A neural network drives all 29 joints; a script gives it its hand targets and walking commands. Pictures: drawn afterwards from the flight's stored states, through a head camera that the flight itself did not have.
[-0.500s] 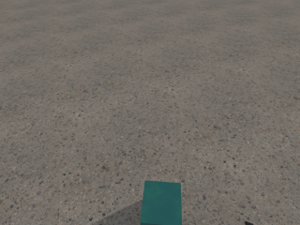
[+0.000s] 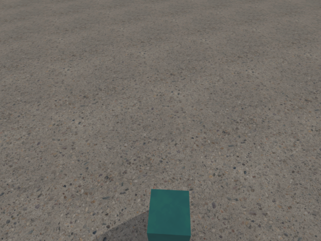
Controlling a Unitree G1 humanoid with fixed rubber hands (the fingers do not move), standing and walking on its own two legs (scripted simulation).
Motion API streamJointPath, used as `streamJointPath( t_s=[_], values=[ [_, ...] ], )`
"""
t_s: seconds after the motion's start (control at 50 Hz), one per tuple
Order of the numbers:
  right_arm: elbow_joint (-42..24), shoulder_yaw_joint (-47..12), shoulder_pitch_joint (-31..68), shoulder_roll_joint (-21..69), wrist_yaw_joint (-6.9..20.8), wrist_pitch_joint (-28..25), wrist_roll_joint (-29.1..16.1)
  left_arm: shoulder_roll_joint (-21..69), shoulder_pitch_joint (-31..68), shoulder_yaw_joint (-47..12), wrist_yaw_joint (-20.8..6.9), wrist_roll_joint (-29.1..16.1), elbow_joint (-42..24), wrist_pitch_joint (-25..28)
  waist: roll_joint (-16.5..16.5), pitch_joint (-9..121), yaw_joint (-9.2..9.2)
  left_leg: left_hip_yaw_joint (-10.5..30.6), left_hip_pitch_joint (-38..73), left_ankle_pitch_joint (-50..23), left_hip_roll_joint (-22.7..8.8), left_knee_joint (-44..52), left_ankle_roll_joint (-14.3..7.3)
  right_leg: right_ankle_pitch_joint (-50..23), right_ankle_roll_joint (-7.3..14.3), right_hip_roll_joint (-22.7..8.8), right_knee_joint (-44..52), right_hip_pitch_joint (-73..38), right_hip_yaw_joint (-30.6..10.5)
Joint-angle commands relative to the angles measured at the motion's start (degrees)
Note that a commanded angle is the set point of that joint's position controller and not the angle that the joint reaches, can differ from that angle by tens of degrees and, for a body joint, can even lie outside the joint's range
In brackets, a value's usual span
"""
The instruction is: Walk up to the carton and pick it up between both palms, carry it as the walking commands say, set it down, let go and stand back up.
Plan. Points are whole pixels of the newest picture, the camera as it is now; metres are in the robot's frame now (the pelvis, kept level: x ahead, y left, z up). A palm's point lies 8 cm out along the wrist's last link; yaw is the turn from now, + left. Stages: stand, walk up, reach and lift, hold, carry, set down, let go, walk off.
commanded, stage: stand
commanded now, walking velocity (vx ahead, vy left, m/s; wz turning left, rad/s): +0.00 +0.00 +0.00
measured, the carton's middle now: (168, 219) +0.39 -0.02 -0.64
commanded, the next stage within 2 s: none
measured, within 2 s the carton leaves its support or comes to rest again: neither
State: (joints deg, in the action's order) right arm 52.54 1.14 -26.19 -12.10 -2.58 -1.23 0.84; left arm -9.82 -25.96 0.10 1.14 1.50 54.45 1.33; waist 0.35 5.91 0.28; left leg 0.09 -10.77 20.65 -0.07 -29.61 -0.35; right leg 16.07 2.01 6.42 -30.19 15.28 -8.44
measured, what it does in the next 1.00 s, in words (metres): stands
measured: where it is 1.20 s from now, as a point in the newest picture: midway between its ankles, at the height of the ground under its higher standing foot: outside the picture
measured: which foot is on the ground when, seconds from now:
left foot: down 0.00-1.00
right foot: down 0.00-1.00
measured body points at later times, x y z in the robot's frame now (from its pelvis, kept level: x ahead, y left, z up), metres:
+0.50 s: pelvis -0.02 +0.01 +0.00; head -0.05 +0.01 +0.45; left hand -0.04 +0.22 -0.16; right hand -0.05 -0.21 -0.15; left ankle -0.06 +0.12 -0.73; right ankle -0.01 -0.10 -0.73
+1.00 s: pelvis -0.03 +0.02 +0.00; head -0.05 +0.02 +0.45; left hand -0.07 +0.23 -0.16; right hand -0.08 -0.20 -0.15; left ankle -0.06 +0.12 -0.73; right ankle -0.01 -0.10 -0.73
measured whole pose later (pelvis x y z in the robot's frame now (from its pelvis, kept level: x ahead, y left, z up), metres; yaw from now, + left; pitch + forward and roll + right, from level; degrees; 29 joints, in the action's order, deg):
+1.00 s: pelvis -0.03 +0.02 +0.00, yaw -1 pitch -1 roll +0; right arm 61.5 0.8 -24.2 -8.0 -3.2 -0.3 0.9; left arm -6.4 -22.4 -0.7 2.4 0.8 64.1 0.0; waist -0.1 2.0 0.3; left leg -2.0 -9.1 16.7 2.1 -26.5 -2.3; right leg 12.6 -0.4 4.3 -28.1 14.3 -10.7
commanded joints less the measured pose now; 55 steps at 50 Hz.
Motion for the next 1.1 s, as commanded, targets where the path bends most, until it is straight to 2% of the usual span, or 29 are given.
streamJointPath(
  t_s=[0.0,0.02,0.08,0.1,0.16,0.22,0.24,0.26,0.38,0.48,0.56,0.58,0.6,0.62,0.64,0.68,0.7,0.72,0.76,0.78,0.8,0.82,0.84,0.9,0.92,0.96,0.98,1.0,1.08],
  values=[
    [-1.05,1.07,-3.03,-5.32,-0.54,-0.69,0.27,-4.72,-3.51,0.89,0.64,-0.2,-1.01,0.4,1.79,-6.96,-0.07,3.34,1.25,-6.07,-4.84,4.4,-1.45,-11.11,-0.01,-6.56,5.05,5.92,-5.74],
    [-1.06,1.13,-1.95,-5.17,-0.41,-0.56,0.14,-4.66,-4.76,0.66,0.4,-0.77,-0.51,0.05,1.24,-7.03,-0.82,4.51,1.33,-5.88,-4.53,4.81,-1.7,-10.8,-0.16,-5.92,4.97,5.33,-5.14],
    [0.79,0.74,-4.8,-4.57,-0.53,-0.21,0.28,-4.63,-2.01,1.02,0.92,-0.51,-0.17,-0.17,0.7,-8.08,0.44,3.96,0.16,-6.38,-4.22,5.06,-1.39,-10.19,0.14,-6.38,4.24,5.68,-5.07],
    [0.05,0.91,-2.73,-5.21,-0.5,-0.3,0.4,-4.47,-0.74,0.73,0.66,-0.08,-0.2,-0.07,-1.81,-9.73,-0.26,4.83,-1.55,-5.79,-5.22,5.89,-2.42,-9.1,-0.08,-6.29,5.41,6.42,-4.9],
    [1.11,1.11,-4.1,-5.99,-0.31,-0.56,-0.2,-3.97,-1.83,0.45,0.97,-0.37,1.39,0.12,-3.39,-9.04,0.28,3.38,0.52,-6.16,-3.72,4.8,-1.44,-9.51,0.47,-6.39,5.39,5.46,-5.87],
    [1.65,0.64,-2.65,-3.68,-0.44,-0.7,0.15,-5.1,-1.36,1.61,0.72,-0.6,1.89,0.0,-1.36,-9.49,-0.74,4.87,-0.86,-8.18,-5.24,6.15,-2.56,-10.95,0.05,-7.05,4.57,4.57,-4.82],
    [1.99,0.33,-3.27,-2.97,-0.4,-0.9,-0.05,-4.89,-0.19,1.57,1.04,-0.33,1.87,-0.12,-0.17,-8.27,0.06,4.33,0.39,-7.34,-5.4,6.48,-2.54,-10.09,-0.01,-6.54,4.17,4.52,-5.2],
    [2.54,0.19,-2.51,-3.39,-0.65,-0.76,0.16,-2.42,-1.53,0.84,0.86,-0.98,2.02,0.0,2.29,-9.82,-1.26,4.47,-1.35,-7.46,-5.39,7.43,-2.75,-9.84,-0.1,-6.7,4.47,4.19,-5.35],
    [3.85,-0.19,-4.53,-1.62,-0.59,-0.21,-0.22,-1.47,-1.4,0.24,1.03,-0.8,4.54,-0.67,-3.0,-10.71,-0.23,4.14,0.39,-6.39,-5.11,7.26,-2.31,-9.8,-0.42,-6.81,5.99,5.73,-5.91],
    [4.97,0.53,-2.62,-3.22,-0.85,-0.05,0.09,-3.79,-0.13,1.04,1.14,-0.4,4.65,-0.86,1.09,-10.85,-0.13,3.39,1.54,-3.32,-4.6,7.88,-2.43,-6.69,-0.16,-6.23,6.33,6.28,-6.0],
    [4.98,0.69,-1.88,-2.94,-0.37,-0.12,-0.01,-2.37,0.73,0.48,1.14,-0.41,5.96,-0.56,-2.15,-10.83,0.52,3.37,0.08,-3.18,-4.22,8.38,-2.63,-6.41,-0.32,-6.36,6.9,5.19,-6.1],
    [5.68,0.29,-3.63,-1.62,-0.72,0.23,0.07,-3.0,-0.29,0.61,1.02,-0.72,5.49,-0.59,0.3,-12.23,0.47,3.58,-0.99,-3.93,-4.78,8.38,-2.71,-6.28,-0.41,-6.94,6.79,5.97,-6.36],
    [5.77,0.37,-3.23,-1.26,-0.71,0.11,-0.23,-0.73,-0.42,-0.11,1.07,-0.49,6.31,-0.7,0.63,-10.02,0.27,3.3,0.03,-3.75,-4.95,8.27,-2.42,-6.48,-0.71,-6.56,5.84,4.63,-5.33],
    [5.58,0.74,-2.73,-1.68,-0.6,0.19,-0.17,-1.63,0.22,0.12,1.16,-0.56,6.2,-0.79,-1.95,-9.47,1.06,3.23,-0.11,-3.76,-4.81,7.54,-2.43,-5.88,-0.79,-6.44,6.65,5.12,-5.05],
    [6.27,0.14,-3.46,-0.51,-0.56,0.36,-0.14,-1.67,-1.91,0.22,1.17,-0.47,7.59,-0.93,-2.07,-11.68,-0.26,3.52,0.13,-3.31,-4.52,8.07,-2.47,-5.57,-0.69,-6.76,7.09,5.79,-5.83],
    [5.67,0.86,-2.69,-2.83,-1.01,0.38,0.05,-3.32,-0.56,0.51,1.53,-0.56,6.81,-1.11,0.64,-11.85,-0.07,2.86,-0.59,-2.73,-3.66,7.73,-2.37,-3.82,-0.61,-6.56,7.79,6.11,-6.96],
    [6.09,1.29,-2.91,-2.68,-0.75,0.21,0.33,-2.19,0.26,0.26,1.45,-0.31,7.06,-1.1,-2.81,-13.23,0.39,3.35,-2.25,-2.61,-4.06,8.35,-2.72,-4.9,-0.74,-6.82,7.76,5.31,-5.83],
    [6.06,0.76,-2.97,-2.49,-0.78,0.18,0.32,-2.24,-0.61,0.48,1.5,-0.68,7.15,-1.08,-3.23,-10.01,-0.61,4.24,0.15,-3.35,-4.81,8.54,-3.01,-5.41,-0.64,-6.29,7.05,4.25,-5.45],
    [7.22,0.13,-3.08,-0.07,-0.71,0.26,-0.08,0.12,-0.24,-0.16,1.07,-1.1,7.65,-1.02,0.13,-10.96,0.05,4.33,0.16,-4.0,-5.2,9.15,-3.11,-7.67,-1.1,-6.33,5.9,4.66,-4.49],
    [6.29,0.98,-2.34,-2.31,-0.48,0.29,0.11,-0.68,-1.18,-0.19,1.13,-0.92,8.45,-1.17,-2.58,-9.65,-0.51,4.55,0.31,-4.63,-5.02,8.88,-2.89,-8.61,-1.34,-6.2,6.16,3.61,-4.51],
    [6.6,0.56,-2.9,-0.35,-0.29,0.18,-0.08,0.67,-0.15,-0.55,1.49,-0.79,8.58,-1.01,-1.22,-9.68,0.58,3.57,0.89,-4.58,-4.56,9.02,-2.47,-8.94,-1.27,-6.33,5.4,4.25,-5.12],
    [7.2,0.56,-2.1,-1.1,-0.5,0.34,0.33,0.62,-1.39,-0.63,1.39,-0.71,8.71,-1.0,-1.47,-10.1,-0.38,4.09,-0.71,-5.84,-5.17,9.35,-2.34,-9.2,-1.37,-6.45,5.47,2.97,-4.77],
    [7.26,0.86,-2.61,-1.29,-0.49,0.59,0.19,-0.94,-1.16,0.03,1.62,-0.81,8.67,-1.27,1.56,-10.99,-0.29,4.44,-1.67,-2.69,-5.14,10.0,-2.62,-8.62,-1.24,-6.56,5.3,2.61,-4.2],
    [7.23,0.38,-2.24,-0.84,-0.78,0.28,0.06,-2.69,-1.44,0.48,1.34,-0.75,8.6,-1.16,-0.84,-10.66,-0.73,4.69,-0.04,-4.72,-5.56,10.16,-3.27,-6.99,-1.08,-6.97,5.94,3.81,-4.5],
    [8.08,0.44,-3.39,-0.21,-0.83,0.36,-0.12,0.1,-2.2,-0.29,1.42,-0.91,9.6,-1.03,0.88,-10.84,0.22,4.63,0.22,-4.57,-5.74,10.24,-3.12,-8.46,-1.53,-6.89,5.31,3.99,-4.68],
    [8.53,0.6,-2.73,-0.85,-1.1,0.93,0.08,0.58,-2.13,-0.68,1.56,-0.34,9.49,-0.92,0.86,-12.25,-0.7,3.72,-1.22,-3.91,-4.92,9.72,-3.05,-8.68,-0.9,-6.98,6.13,2.93,-4.45],
    [8.37,0.17,-2.99,1.09,-1.03,0.82,-0.22,-1.02,0.99,-0.25,1.86,-0.41,8.74,-1.2,0.05,-11.45,1.12,3.7,-0.35,-4.61,-4.97,9.26,-3.02,-9.83,-0.9,-7.62,6.75,3.7,-5.47],
    [8.43,0.71,-1.98,-0.75,-1.05,0.71,0.0,-1.03,-0.91,-0.27,1.9,-0.7,9.45,-1.36,-1.88,-11.88,-0.36,4.17,0.65,-4.26,-4.84,9.67,-3.17,-8.26,-1.23,-6.72,6.6,4.0,-4.43],
    [8.56,0.68,-1.36,-0.21,-0.71,0.88,-0.1,-1.45,-1.26,-0.01,1.54,-0.6,9.8,-0.96,-1.12,-12.07,-0.72,3.83,0.33,-4.86,-4.46,9.72,-2.84,-7.35,-1.35,-7.17,6.97,3.8,-5.05]
  ],
)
